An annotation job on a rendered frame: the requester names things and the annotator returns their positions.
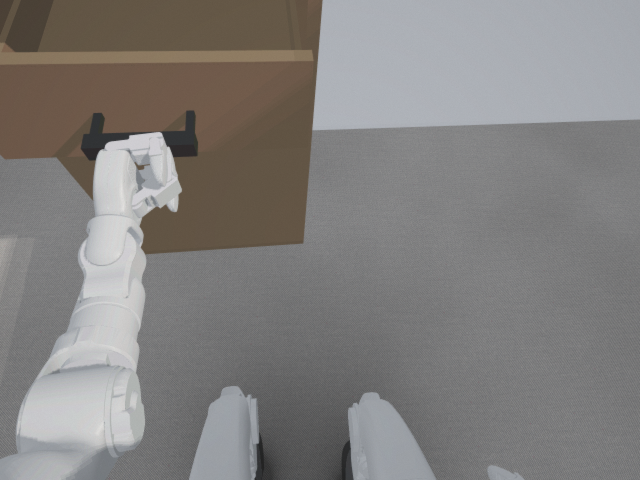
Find right robot shin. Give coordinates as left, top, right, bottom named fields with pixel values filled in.
left=351, top=392, right=380, bottom=480

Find left robot hand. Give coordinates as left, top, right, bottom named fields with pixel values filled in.
left=93, top=132, right=182, bottom=226

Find handle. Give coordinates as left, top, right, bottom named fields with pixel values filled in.
left=81, top=110, right=198, bottom=161

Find drawer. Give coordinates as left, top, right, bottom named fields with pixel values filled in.
left=0, top=0, right=314, bottom=159

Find robot left thigh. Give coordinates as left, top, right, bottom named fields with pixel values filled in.
left=189, top=394, right=259, bottom=480

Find cabinet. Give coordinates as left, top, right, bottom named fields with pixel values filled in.
left=0, top=0, right=323, bottom=254

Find left robot upper arm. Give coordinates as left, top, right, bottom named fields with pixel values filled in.
left=0, top=365, right=145, bottom=480

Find robot left forearm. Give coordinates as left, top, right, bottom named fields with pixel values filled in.
left=16, top=214, right=146, bottom=453

